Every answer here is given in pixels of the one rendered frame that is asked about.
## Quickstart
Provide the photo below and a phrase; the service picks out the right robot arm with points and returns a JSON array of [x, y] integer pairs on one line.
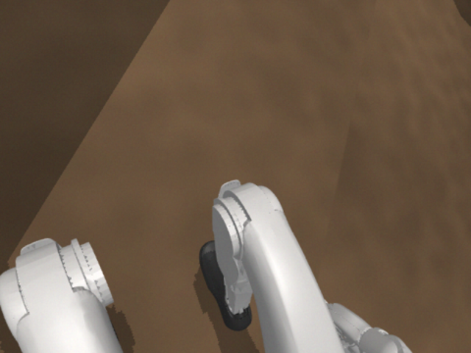
[[377, 340]]

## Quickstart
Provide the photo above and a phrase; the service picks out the right robot hand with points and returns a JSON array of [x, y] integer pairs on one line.
[[349, 326]]

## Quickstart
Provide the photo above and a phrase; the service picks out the right robot foot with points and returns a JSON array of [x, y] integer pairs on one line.
[[215, 283]]

